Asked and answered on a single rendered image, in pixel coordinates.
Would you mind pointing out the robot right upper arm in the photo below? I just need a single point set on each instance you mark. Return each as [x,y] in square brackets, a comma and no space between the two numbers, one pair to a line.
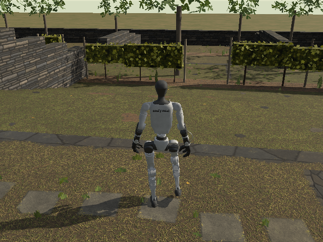
[179,114]

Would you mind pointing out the robot left forearm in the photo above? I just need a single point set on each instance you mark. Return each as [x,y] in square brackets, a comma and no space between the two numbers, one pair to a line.
[137,135]

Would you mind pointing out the robot right thigh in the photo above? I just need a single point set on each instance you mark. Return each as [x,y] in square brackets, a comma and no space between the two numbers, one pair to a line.
[173,148]

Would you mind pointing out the right robot hand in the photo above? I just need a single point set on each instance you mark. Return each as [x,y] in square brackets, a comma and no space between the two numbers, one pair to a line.
[187,149]

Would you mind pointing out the robot right forearm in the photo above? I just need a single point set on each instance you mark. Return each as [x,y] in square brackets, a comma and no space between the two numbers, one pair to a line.
[185,136]

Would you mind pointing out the left robot shin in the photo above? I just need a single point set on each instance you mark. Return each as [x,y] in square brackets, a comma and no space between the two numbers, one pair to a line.
[152,185]

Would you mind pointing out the left robot hand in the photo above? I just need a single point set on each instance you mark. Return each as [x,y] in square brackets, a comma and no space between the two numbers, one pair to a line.
[134,146]

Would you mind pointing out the robot left upper arm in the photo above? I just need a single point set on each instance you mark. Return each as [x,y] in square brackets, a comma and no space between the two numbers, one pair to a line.
[143,114]

